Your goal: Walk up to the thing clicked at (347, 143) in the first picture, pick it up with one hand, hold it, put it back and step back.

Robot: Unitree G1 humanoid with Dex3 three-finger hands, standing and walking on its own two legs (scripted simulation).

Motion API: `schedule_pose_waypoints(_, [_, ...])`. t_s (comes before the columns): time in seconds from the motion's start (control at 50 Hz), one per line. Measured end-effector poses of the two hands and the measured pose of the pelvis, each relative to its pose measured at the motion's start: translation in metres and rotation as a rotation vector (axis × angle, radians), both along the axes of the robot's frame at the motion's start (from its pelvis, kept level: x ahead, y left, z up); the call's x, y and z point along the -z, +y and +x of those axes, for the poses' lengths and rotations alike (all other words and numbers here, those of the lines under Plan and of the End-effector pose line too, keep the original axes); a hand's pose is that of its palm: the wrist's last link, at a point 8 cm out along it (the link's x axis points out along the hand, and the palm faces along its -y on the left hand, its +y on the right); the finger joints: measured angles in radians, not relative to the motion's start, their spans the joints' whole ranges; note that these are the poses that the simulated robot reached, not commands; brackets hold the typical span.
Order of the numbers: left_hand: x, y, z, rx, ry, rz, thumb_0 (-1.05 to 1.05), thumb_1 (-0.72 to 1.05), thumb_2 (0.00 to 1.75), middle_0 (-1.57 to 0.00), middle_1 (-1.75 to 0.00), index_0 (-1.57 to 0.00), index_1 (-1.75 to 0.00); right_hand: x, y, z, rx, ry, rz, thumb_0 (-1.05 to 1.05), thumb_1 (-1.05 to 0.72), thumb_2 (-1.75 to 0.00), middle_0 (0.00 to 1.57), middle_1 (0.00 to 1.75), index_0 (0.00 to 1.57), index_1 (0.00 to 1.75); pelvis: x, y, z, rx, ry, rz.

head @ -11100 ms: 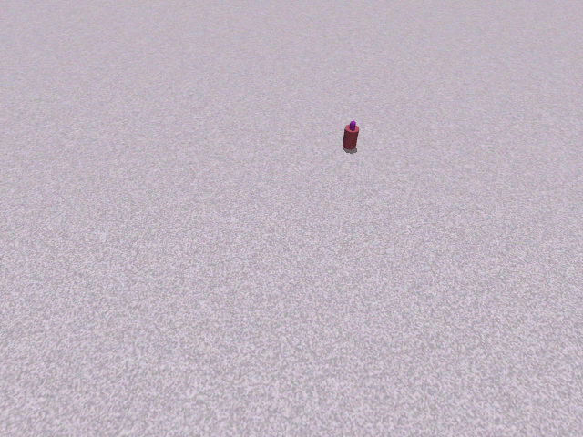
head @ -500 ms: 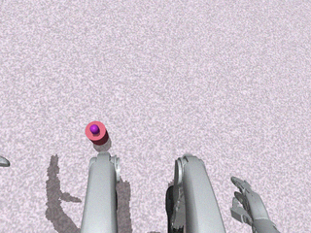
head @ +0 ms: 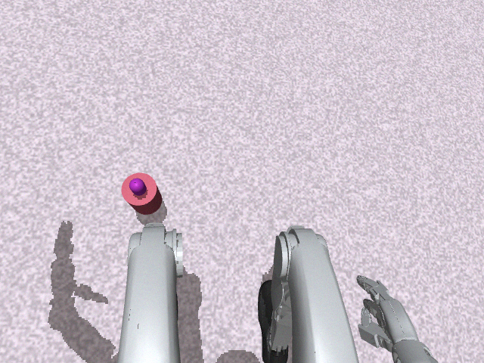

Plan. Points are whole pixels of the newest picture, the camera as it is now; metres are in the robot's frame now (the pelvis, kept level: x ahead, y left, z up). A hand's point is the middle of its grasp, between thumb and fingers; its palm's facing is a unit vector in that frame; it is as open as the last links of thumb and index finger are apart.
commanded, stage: go down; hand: left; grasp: from the side
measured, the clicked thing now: (141, 192) +0.43 +0.22 -0.32
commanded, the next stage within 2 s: approach in 0.44 s
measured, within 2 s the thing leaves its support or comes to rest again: neither
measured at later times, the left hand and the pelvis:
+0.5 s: hand out of the picture +0.36 +0.40 -0.02, palm faces +0.10 -0.99 -0.11, open 17.4 cm; pelvis +0.00 +0.00 -0.02, yaw -1 degrees
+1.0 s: hand (53, 190) +0.38 +0.35 -0.18, palm faces +0.06 -1.00 +0.04, open 17.3 cm; pelvis -0.01 +0.01 -0.09, yaw -5 degrees
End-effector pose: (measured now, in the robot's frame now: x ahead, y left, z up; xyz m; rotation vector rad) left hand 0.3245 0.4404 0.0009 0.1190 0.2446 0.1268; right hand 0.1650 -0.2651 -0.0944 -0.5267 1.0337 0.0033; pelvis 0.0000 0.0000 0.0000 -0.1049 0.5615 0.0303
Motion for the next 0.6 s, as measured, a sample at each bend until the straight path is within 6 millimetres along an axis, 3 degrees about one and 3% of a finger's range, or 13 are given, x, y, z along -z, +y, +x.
schedule_pose_waypoints(0.6, [0.019,0.009,0.011,0.019,-0.063,-0.02,-0.01,-0.53,0.1,-0.05,-0.09,-0.04,-0.1,0.019,0.0,-0.008,-0.019,0.015,-0.022,0.0,-0.9,-0.9,0.2,0.3,0.2,0.3,0.026,0.004,-0.004,0.003,-0.017,-0.012])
